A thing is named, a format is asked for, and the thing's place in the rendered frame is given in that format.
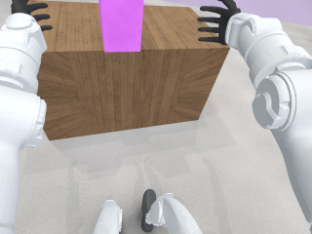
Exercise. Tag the carton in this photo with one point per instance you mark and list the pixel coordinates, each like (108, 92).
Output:
(121, 25)

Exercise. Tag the left robot hand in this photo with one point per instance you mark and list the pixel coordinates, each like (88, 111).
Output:
(20, 6)

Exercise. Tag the robot right shin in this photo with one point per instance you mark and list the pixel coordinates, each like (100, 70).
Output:
(150, 217)

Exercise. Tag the robot right upper arm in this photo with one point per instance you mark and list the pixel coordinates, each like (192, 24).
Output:
(283, 105)

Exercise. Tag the right robot forearm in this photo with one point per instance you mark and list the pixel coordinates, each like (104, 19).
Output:
(264, 46)

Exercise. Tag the robot left thigh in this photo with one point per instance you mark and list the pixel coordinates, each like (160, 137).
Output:
(109, 220)

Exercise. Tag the right robot hand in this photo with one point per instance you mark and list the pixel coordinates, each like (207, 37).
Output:
(225, 15)

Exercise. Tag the robot left upper arm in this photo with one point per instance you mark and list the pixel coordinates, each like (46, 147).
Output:
(22, 118)

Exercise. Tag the left robot forearm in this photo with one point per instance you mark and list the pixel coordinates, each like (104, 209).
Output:
(22, 44)

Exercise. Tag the pedestal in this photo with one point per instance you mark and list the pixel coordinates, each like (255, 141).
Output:
(89, 91)

